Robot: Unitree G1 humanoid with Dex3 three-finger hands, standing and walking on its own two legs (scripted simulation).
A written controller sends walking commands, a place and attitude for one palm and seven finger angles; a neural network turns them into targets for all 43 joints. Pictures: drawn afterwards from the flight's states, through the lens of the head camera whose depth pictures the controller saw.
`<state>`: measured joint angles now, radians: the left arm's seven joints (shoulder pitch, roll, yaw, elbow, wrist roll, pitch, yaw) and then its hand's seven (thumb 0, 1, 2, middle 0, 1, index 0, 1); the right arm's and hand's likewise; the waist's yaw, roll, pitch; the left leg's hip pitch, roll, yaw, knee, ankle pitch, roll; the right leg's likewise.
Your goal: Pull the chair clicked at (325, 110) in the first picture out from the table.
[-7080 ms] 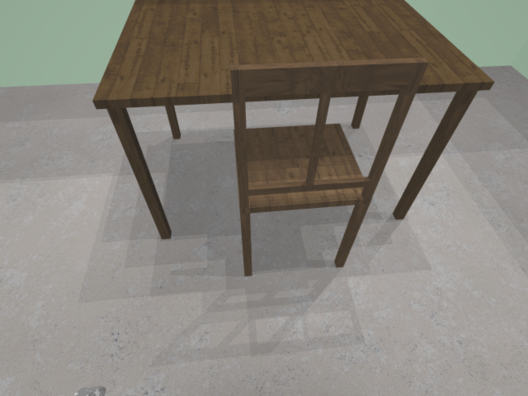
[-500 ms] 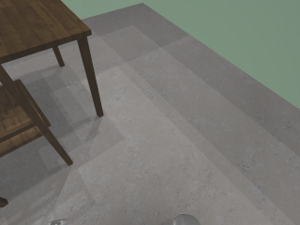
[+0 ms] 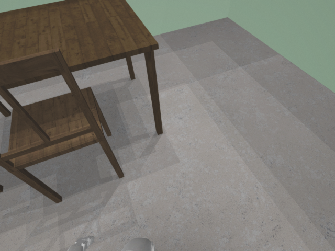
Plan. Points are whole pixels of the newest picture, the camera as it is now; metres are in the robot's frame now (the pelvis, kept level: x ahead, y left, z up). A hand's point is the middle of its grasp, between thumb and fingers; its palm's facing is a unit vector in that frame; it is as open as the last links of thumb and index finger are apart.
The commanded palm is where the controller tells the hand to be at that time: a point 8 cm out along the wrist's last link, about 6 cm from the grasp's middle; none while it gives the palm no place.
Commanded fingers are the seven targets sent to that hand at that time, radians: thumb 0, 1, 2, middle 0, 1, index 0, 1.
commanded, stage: turn to face it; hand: left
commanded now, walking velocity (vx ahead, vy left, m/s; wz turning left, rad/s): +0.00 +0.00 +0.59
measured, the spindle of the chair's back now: (26, 117) +0.56 +0.54 -0.07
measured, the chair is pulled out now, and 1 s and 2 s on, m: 0.00 0.00 0.00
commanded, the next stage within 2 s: take the last steps up to it in 0.60 s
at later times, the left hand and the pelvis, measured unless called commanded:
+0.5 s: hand out of the picture +0.02 +0.29 -0.17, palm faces +0.27 -0.93 -0.25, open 7.4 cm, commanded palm none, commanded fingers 0.00 0.90 0.90 -0.20 -0.30 -0.20 -0.30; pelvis +0.01 +0.06 +0.00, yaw +14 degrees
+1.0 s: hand out of the picture -0.02 +0.21 -0.15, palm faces +0.44 -0.86 -0.24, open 7.3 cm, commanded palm none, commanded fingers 0.00 0.90 0.90 -0.20 -0.30 -0.20 -0.30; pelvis +0.05 +0.03 +0.01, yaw +23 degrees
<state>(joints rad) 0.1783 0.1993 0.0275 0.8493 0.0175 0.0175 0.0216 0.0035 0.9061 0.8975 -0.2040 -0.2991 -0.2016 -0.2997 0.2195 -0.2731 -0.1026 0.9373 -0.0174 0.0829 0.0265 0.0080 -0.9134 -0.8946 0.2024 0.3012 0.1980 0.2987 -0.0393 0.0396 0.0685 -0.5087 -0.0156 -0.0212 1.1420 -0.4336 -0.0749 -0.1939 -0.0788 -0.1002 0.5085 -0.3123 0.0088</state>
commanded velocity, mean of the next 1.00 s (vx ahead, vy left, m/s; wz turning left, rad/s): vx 0.10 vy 0.02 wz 0.27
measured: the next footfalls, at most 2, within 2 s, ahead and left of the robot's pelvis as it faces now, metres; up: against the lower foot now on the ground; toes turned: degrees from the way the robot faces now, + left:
left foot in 0.22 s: +0.03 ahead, +0.16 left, +0.00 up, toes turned +12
right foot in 0.68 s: +0.09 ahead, -0.05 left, +0.00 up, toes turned +14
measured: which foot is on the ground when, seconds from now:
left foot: up 0.00-0.20, down 0.22-0.70, up 0.72-1.00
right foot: down 0.00-0.22, up 0.24-0.66, down 0.68-1.00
